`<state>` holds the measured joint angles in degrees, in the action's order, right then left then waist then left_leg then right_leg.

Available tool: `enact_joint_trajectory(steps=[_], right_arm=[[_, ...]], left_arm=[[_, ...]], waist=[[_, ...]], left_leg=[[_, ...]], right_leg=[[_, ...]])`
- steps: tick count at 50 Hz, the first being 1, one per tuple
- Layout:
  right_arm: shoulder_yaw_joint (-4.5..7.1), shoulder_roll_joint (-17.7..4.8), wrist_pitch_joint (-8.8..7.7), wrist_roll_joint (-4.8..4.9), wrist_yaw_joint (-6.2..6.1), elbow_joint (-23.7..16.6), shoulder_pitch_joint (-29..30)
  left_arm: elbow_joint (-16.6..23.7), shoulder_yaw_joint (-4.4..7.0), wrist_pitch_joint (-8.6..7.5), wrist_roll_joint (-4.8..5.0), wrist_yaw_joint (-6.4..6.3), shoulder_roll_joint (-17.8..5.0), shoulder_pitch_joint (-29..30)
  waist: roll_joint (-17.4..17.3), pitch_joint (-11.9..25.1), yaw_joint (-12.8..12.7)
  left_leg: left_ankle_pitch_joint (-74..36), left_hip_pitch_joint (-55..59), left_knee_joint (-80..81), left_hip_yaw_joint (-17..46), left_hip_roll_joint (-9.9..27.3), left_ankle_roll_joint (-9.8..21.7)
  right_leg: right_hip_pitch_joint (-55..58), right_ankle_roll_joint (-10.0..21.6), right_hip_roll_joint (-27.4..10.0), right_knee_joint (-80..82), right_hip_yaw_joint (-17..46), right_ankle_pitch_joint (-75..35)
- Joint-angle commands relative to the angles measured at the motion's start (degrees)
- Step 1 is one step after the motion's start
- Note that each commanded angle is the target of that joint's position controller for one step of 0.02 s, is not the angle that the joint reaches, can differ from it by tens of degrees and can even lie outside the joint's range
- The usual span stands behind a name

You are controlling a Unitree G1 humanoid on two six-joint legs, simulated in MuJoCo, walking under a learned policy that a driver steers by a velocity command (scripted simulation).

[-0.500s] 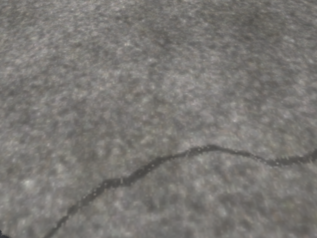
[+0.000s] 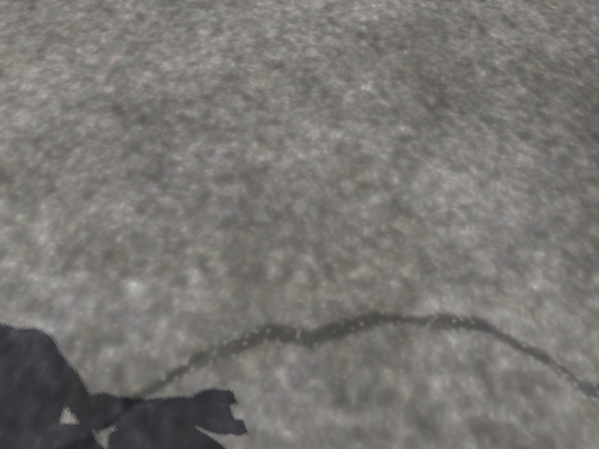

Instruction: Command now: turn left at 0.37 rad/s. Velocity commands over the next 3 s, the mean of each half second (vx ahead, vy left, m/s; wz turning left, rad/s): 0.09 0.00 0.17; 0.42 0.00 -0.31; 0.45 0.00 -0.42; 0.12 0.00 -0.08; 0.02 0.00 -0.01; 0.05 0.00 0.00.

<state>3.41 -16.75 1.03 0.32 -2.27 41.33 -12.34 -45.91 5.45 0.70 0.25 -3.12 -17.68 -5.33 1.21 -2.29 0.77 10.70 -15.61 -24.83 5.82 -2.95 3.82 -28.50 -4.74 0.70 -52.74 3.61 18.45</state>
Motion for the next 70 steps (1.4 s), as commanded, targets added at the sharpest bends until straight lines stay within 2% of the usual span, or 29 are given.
enact_joint_trajectory(steps=[1,6,9,10,11,12,14,16,18,21,25,26,27,29,33,38,43,46,48,49,50,51,52,54,57,60,65,68,70], right_arm=[[2.4,-9.52,-0.24,-0.39,-0.23,-3.22,0.07],[1.81,-9.2,0.3,-0.48,0.7,-2.68,2.23],[0.91,-7.61,0.54,0.38,0.67,-2.0,3.95],[0.54,-6.6,0.2,-0.11,0.63,-1.7,2.32],[0.07,-4.96,-0.38,-1.42,0.91,-1.82,-0.29],[0.18,-4.8,-0.61,-1.12,1.04,-1.63,-0.03],[0.49,-6.25,-0.53,-1.54,0.95,-0.95,2.84],[0.47,-5.31,0.04,-1.16,1.11,-0.9,4.99],[0.66,-5.43,-0.96,0.02,1.55,-1.18,5.87],[0.68,-4.45,-3.4,0.89,2.39,-0.67,5.83],[1.69,-5.11,-4.78,0.71,2.94,4.89,-5.26],[2.62,-8.75,-4.94,0.54,2.52,6.03,-10.64],[3.82,-13.27,-5.34,0.4,3.02,6.28,-13.92],[2.18,-7.58,-6.8,-0.5,2.72,5.71,-11.71],[1.12,-4.95,-6.91,-1.01,2.47,5.4,-8.66],[1.04,-6.37,-6.83,-0.98,1.76,5.83,-7.79],[1.17,-7.87,-6.29,-0.13,1.4,8.05,-12.0],[1.73,-9.92,-5.02,-0.09,0.68,7.37,-10.87],[2.02,-10.94,-3.85,-0.34,-0.06,6.37,-9.32],[1.78,-10.88,-4.11,-0.5,-0.32,5.23,-8.73],[-1.07,-1.24,-5.61,-2.08,1.17,2.54,-15.82],[-0.59,-5.51,-8.26,-0.12,2.26,1.72,-10.92],[0.41,-8.58,-9.51,2.23,2.72,-0.99,-3.76],[0.3,-7.6,-10.1,0.84,1.94,-1.45,-2.06],[0.83,-7.19,-7.88,-0.9,1.74,-1.58,-5.54],[0.27,-5.26,-6.73,-1.8,1.28,-3.88,-0.95],[-1.02,-2.7,-7.81,-0.93,2.27,-6.19,9.75],[-0.59,-4.46,-8.46,-0.15,3.26,-7.58,13.26],[0.11,-5.89,-8.88,-0.85,3.63,-7.95,12.71]], left_arm=[[3.64,0.15,-0.91,0.25,0.64,-3.29,2.21],[3.14,-0.07,-1.57,0.63,1.51,-4.13,0.57],[1.5,-0.48,-2.41,0.12,2.39,-3.22,-3.34],[1.49,-0.21,-2.57,-0.74,2.35,-5.48,-4.11],[2.04,0.44,-2.42,-1.55,2.09,-9.77,-4.03],[1.77,-0.24,-2.32,-1.85,2.32,-7.89,-1.13],[1.75,-1.4,-2.75,-1.36,2.65,-3.93,0.12],[0.52,-1.0,-2.93,-0.48,2.51,-6.41,-2.77],[-0.05,-0.23,-2.77,-0.02,1.87,-9.43,-5.26],[0.0,-0.24,-2.97,0.85,1.47,-8.86,-6.57],[1.61,-1.15,-2.83,1.13,2.14,-5.53,-2.73],[3.38,-2.45,-3.46,0.59,2.5,-1.1,-0.92],[5.67,-2.47,-4.54,1.21,2.46,-1.95,0.69],[4.23,-1.16,-5.44,3.0,2.88,-5.61,-1.47],[3.0,-1.23,-5.43,2.03,4.5,-3.41,-1.87],[6.46,-2.59,-4.74,1.22,5.43,-0.38,3.57],[11.13,-3.33,-4.97,1.36,7.06,-0.04,10.63],[12.19,-1.99,-4.7,1.4,7.75,-2.74,7.41],[9.18,0.57,-4.03,1.63,7.19,-7.25,-6.67],[7.24,2.22,-3.29,1.53,5.99,-10.32,-15.99],[7.46,2.91,-3.19,1.33,5.24,-15.42,-16.7],[8.37,1.88,-3.58,0.94,4.88,-11.53,-17.92],[7.89,1.21,-4.12,0.44,4.84,-9.3,-15.38],[9.2,0.4,-4.9,0.48,4.97,-6.76,-7.63],[10.64,0.12,-5.3,0.08,4.67,-5.53,-4.3],[9.64,0.55,-5.38,0.37,3.75,-7.25,-6.64],[7.11,0.37,-4.65,0.98,2.88,-7.48,-12.64],[5.53,0.14,-4.33,1.15,2.94,-7.41,-15.75],[4.77,0.05,-3.62,0.66,2.65,-7.26,-16.4]], waist=[[-9.69,6.48,1.35],[-9.35,5.57,1.49],[-7.29,5.64,-1.61],[-4.63,6.65,-0.94],[4.97,8.23,2.0],[9.68,6.49,3.02],[7.83,6.6,1.12],[9.28,3.49,-1.06],[10.42,-1.85,-1.94],[8.79,-3.99,-2.1],[4.14,1.19,3.56],[-6.43,2.86,4.96],[-16.86,2.02,6.51],[-8.31,-2.31,4.49],[-6.69,-1.91,2.75],[-5.21,-3.9,3.54],[-4.52,-6.26,4.9],[-7.59,-0.83,0.67],[-8.24,7.73,-7.18],[-4.85,12.06,-11.92],[11.62,18.94,-4.63],[6.38,26.38,-8.05],[3.89,15.75,-8.55],[-3.42,5.33,-2.63],[-0.33,3.46,1.64],[0.36,1.33,0.65],[2.15,1.87,-5.11],[3.1,1.42,-6.48],[4.18,1.66,-5.51]], left_leg=[[-12.5,9.71,5.44,14.19,14.16,9.27],[-17.17,7.5,3.68,16.63,14.22,9.9],[-17.45,5.44,0.96,15.53,11.13,6.52],[-11.87,2.54,-0.59,13.88,9.14,3.65],[-0.44,-1.35,-6.85,8.19,3.39,0.59],[10.02,-1.77,-6.14,3.28,0.27,-2.13],[7.39,1.3,-4.75,1.36,1.33,-3.82],[10.66,-0.32,-7.37,-2.01,-0.14,-4.0],[13.69,-5.86,-12.94,-5.03,0.37,-3.26],[16.28,-8.84,-12.27,-5.18,2.92,-1.33],[3.53,15.74,1.17,-5.23,2.82,0.35],[11.42,22.97,6.59,9.5,11.58,4.1],[15.35,25.8,13.48,27.5,22.32,11.13],[14.31,25.87,13.74,24.81,23.18,11.52],[-8.25,23.68,15.12,5.66,17.1,4.99],[-15.1,14.84,18.87,-7.16,13.89,4.43],[-22.99,18.15,17.97,-12.1,16.45,3.93],[-52.96,24.25,6.94,-14.75,17.8,2.25],[-61.38,20.26,-11.91,-16.0,16.94,0.72],[-48.27,7.17,-27.23,-15.61,14.93,-1.09],[14.4,-19.27,-50.89,-12.59,3.36,-4.71],[22.23,-25.63,-59.38,0.91,0.34,-3.85],[16.47,-30.46,-57.91,1.73,3.58,-2.69],[9.07,-25.62,-47.64,0.38,7.86,-2.65],[6.33,-18.09,-41.33,-0.11,10.18,-5.06],[-0.22,-18.45,-32.24,-2.14,9.76,-7.93],[-19.16,-12.6,-11.1,-3.81,6.12,-8.13],[-16.82,-14.33,-6.19,-2.82,5.7,-6.46],[-11.92,-13.84,-3.32,-3.04,4.43,-4.51]], right_leg=[[-0.49,-0.58,-1.18,6.36,0.5,0.66],[7.47,0.64,-1.0,14.85,-0.73,2.79],[17.51,2.9,-0.97,33.04,-1.5,-11.8],[22.98,4.45,-5.17,33.85,1.84,-19.16],[26.89,8.42,-13.01,32.07,9.16,-32.34],[21.47,14.94,-16.66,32.82,12.73,-30.57],[20.29,13.44,-12.88,34.95,10.82,-13.25],[18.15,11.96,-11.11,38.17,11.6,9.8],[16.4,14.45,-14.95,41.86,17.25,20.93],[18.35,16.38,-16.95,42.48,18.77,17.42],[7.52,11.97,-9.18,32.56,6.93,4.24],[-1.47,8.1,-2.75,18.12,-0.86,2.59],[-11.3,6.29,0.86,5.0,-3.67,10.43],[-20.06,8.18,-2.87,-9.15,4.32,9.85],[-18.88,8.57,-4.98,-6.89,3.93,-5.16],[-12.63,4.86,-4.37,7.08,-1.67,-18.4],[-9.45,7.29,-2.82,17.93,-6.74,-20.6],[-3.35,10.95,1.37,18.18,-10.23,-13.96],[14.85,14.32,4.79,19.35,-10.6,-12.92],[32.02,16.73,1.38,20.97,-2.98,-12.17],[54.12,27.61,-15.67,22.73,28.93,-3.33],[55.89,30.65,-20.21,33.71,46.54,6.82],[48.41,26.56,-18.09,36.86,37.83,4.99],[29.63,23.16,-12.86,38.62,24.99,-7.27],[17.04,23.15,-9.19,41.61,17.93,-16.69],[10.44,22.45,-6.93,42.19,13.02,-19.73],[10.92,17.99,-4.56,39.82,9.48,-13.95],[17.89,17.74,-7.68,35.93,13.03,-12.92],[23.07,16.3,-9.09,31.01,15.3,-21.52]])
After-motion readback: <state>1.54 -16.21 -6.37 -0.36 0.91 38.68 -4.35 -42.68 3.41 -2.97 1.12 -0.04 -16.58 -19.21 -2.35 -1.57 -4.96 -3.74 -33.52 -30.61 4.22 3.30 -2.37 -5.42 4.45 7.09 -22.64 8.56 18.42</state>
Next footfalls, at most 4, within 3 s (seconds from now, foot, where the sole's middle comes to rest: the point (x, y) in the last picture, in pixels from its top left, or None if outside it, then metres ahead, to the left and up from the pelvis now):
0.20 right None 0.05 -0.15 -0.78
0.98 right None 0.41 -0.13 -0.78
1.46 left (287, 331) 0.74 -0.01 -0.78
1.80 right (386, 368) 0.65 -0.24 -0.78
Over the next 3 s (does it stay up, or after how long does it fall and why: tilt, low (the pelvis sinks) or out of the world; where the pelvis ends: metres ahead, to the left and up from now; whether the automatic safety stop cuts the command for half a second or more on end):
stays up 0.66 -0.11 -0.01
